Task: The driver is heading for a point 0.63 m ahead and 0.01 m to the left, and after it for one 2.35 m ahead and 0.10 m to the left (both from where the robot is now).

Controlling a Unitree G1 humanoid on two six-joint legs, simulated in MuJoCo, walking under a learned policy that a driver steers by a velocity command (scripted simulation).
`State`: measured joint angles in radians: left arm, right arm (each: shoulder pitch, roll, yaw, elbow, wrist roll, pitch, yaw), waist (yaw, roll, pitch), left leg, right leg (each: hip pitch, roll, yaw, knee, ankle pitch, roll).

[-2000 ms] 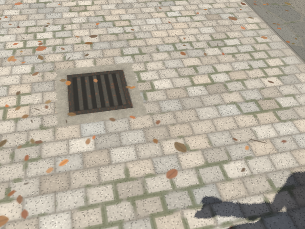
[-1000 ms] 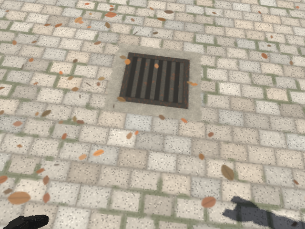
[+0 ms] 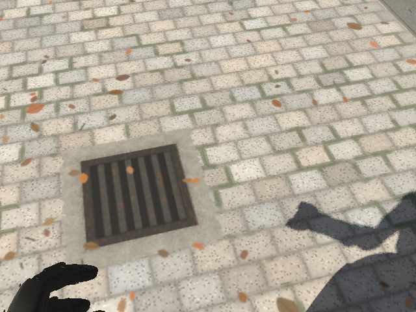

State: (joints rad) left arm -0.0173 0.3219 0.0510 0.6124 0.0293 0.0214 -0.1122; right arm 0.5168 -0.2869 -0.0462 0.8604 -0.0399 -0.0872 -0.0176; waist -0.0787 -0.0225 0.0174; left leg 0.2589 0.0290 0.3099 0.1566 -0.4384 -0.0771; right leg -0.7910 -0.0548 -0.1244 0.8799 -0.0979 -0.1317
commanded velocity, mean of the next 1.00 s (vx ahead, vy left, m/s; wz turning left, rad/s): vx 0.64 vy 0.00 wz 0.23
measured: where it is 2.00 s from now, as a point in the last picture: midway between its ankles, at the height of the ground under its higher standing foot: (238, 200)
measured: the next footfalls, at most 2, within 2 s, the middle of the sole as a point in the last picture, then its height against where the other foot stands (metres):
right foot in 0.08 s outside the picture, level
left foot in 0.54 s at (221, 229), level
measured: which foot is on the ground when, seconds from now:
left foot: down 0.00-0.08, up 0.10-0.52, down 0.54-0.90, up 0.92-1.00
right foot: up 0.00-0.06, down 0.08-0.54, up 0.56-0.88, down 0.90-1.00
